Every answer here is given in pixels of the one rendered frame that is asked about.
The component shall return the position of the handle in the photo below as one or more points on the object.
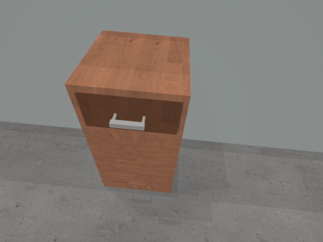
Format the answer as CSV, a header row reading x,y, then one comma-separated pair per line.
x,y
123,124

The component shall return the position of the drawer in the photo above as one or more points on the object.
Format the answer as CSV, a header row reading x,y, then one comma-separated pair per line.
x,y
160,116

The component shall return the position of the cabinet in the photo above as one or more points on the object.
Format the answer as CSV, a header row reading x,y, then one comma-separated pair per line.
x,y
140,66

